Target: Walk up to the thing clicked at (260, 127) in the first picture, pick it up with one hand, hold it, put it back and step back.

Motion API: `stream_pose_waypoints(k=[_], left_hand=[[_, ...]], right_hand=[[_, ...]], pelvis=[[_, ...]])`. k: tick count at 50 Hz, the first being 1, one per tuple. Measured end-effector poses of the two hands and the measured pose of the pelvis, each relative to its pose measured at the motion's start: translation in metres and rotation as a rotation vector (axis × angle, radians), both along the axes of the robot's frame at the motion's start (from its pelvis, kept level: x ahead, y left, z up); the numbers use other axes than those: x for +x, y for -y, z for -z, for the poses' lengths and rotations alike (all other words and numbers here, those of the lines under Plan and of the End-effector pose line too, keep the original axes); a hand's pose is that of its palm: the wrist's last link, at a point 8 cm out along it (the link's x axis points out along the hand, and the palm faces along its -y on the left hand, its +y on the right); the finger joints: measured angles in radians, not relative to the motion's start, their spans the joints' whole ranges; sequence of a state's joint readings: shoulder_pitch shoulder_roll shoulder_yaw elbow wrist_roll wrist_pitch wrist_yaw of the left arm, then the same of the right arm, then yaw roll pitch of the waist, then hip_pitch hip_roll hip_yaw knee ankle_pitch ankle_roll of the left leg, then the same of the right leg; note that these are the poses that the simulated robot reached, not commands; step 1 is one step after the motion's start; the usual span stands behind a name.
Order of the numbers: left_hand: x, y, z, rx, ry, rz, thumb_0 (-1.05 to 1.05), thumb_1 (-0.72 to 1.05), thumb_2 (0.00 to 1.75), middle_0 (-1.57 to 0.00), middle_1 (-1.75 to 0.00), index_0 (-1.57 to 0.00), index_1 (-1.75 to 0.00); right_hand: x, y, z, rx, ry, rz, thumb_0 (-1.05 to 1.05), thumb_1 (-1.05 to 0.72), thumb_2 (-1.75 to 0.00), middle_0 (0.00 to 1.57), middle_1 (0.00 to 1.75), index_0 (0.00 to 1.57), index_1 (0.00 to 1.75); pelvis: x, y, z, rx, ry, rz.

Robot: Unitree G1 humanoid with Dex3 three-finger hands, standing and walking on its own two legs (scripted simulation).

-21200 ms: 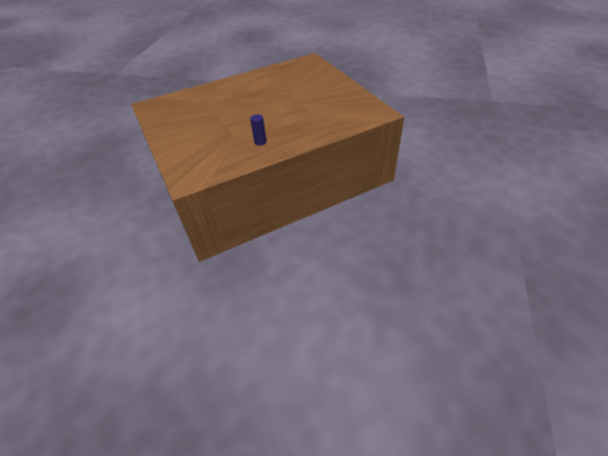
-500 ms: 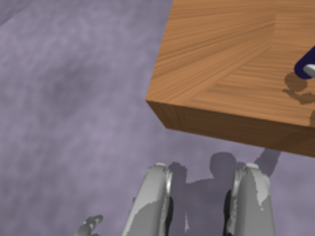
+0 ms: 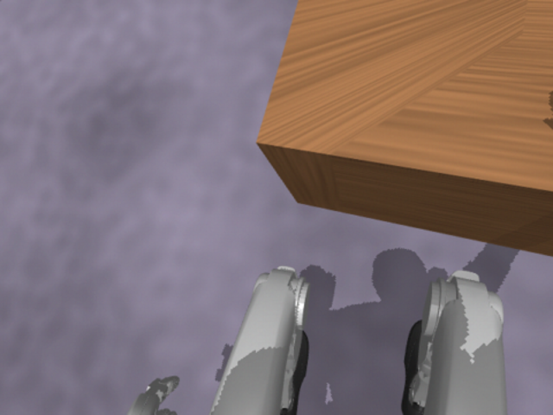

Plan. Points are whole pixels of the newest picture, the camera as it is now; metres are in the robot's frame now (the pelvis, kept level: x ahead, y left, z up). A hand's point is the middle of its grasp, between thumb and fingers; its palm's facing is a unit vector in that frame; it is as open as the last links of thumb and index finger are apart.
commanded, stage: lower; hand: right
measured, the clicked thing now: out of the picture +0.52 -0.30 +0.00
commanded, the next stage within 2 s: loosen in 0.34 s
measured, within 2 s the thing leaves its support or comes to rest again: rests again in 0.58 s
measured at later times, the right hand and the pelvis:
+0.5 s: hand out of the picture +0.53 -0.34 +0.00, palm faces +0.38 +0.92 -0.02, open 8.8 cm; pelvis +0.00 +0.01 -0.03, yaw +2 degrees
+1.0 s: hand out of the picture +0.54 -0.34 +0.00, palm faces +0.38 +0.92 -0.02, open 12.5 cm; pelvis +0.00 +0.00 -0.03, yaw +2 degrees
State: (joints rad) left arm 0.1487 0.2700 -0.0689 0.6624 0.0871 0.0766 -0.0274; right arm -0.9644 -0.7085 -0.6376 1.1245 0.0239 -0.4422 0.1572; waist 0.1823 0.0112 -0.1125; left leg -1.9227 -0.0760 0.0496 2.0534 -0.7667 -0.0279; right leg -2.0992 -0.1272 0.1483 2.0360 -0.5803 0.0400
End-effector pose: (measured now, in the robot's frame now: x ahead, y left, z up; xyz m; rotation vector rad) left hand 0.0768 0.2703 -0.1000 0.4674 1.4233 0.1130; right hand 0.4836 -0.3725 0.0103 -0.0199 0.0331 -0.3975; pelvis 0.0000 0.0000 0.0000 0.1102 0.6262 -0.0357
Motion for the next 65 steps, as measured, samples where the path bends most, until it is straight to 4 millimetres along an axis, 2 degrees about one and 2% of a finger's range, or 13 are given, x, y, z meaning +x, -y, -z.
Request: stream_pose_waypoints(k=[11,26,30,37,47,58,65], left_hand=[[-0.01,-0.007,0.012,0.014,-0.024,-0.002,0.0,0.9,0.9,-0.2,-0.29,-0.2,-0.3],[-0.015,-0.008,0.023,0.015,-0.028,0.008,0.0,0.9,0.9,-0.2,-0.29,-0.2,-0.3],[-0.016,-0.006,0.027,0.01,-0.027,0.01,0.0,0.92,0.88,-0.2,-0.3,-0.21,-0.29],[-0.016,-0.004,0.029,0.007,-0.024,0.009,0.0,0.93,0.88,-0.2,-0.3,-0.21,-0.29],[-0.011,-0.004,0.023,0.008,-0.016,0.008,0.0,0.91,0.9,-0.21,-0.3,-0.21,-0.3],[-0.004,-0.005,0.019,0.016,-0.006,0.015,0.0,0.9,0.9,-0.21,-0.3,-0.2,-0.31],[-0.001,-0.002,0.014,0.014,0.005,0.0,0.0,0.9,0.9,-0.21,-0.3,-0.2,-0.3]], right_hand=[[0.004,0.003,0.012,-0.001,-0.002,-0.004,-0.06,0.61,-0.93,0.93,1.44,1.1,1.48],[0.007,0.007,0.012,0.0,0.015,-0.004,-0.02,0.59,-0.88,0.97,1.37,1.12,1.41],[0.007,0.008,0.012,-0.006,0.018,-0.004,-0.01,0.54,-0.83,1.01,1.27,1.11,1.31],[0.011,0.01,0.009,-0.006,0.029,-0.002,-0.01,0.41,-0.65,1.04,1.0,1.08,1.02],[0.013,0.008,0.012,0.002,0.017,-0.009,-0.01,0.37,-0.4,0.76,0.62,0.77,0.62],[0.012,0.01,0.011,0.001,0.02,-0.007,-0.01,0.29,-0.27,0.44,0.36,0.44,0.36],[0.01,0.018,-0.007,-0.012,0.045,0.01,-0.01,0.29,-0.18,0.28,0.22,0.27,0.22]], pelvis=[[-0.002,-0.003,0.015,0.002,0.004,-0.012],[-0.005,-0.005,0.027,0.008,0.018,-0.022],[-0.006,-0.005,0.03,0.008,0.021,-0.023],[-0.006,-0.005,0.033,0.012,0.021,-0.025],[-0.003,-0.004,0.029,0.018,0.016,-0.028],[-0.002,-0.003,0.026,0.023,0.013,-0.027],[-0.002,-0.002,0.02,0.022,0.021,-0.024]])
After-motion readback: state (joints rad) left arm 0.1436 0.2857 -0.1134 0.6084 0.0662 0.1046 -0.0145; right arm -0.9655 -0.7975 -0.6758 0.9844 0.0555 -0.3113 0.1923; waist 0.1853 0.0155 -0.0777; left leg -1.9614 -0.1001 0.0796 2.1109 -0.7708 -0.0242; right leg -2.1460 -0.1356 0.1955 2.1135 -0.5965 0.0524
